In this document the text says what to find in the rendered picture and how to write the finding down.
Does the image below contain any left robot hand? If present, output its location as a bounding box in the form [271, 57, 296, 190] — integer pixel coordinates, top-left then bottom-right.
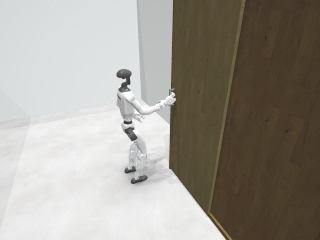
[134, 112, 145, 123]

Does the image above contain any handle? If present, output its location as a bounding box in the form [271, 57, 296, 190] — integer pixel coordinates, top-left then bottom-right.
[169, 88, 175, 107]

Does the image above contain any right robot thigh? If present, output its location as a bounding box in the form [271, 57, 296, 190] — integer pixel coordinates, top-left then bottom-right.
[127, 128, 147, 159]

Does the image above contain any wardrobe door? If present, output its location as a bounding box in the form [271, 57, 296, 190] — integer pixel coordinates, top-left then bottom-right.
[170, 0, 246, 214]
[210, 0, 320, 240]

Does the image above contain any humanoid robot head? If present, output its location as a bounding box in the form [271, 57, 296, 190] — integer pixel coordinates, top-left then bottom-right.
[116, 69, 132, 93]

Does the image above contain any robot right upper arm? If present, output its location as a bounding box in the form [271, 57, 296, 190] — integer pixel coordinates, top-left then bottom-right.
[124, 92, 146, 116]

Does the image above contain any robot left upper arm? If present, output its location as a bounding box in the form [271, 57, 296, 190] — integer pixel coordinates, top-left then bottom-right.
[116, 86, 120, 107]

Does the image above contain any right robot hand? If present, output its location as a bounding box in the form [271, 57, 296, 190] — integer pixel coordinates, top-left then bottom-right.
[158, 92, 176, 106]

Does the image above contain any right robot forearm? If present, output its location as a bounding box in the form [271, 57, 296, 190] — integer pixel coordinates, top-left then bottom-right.
[142, 101, 167, 115]

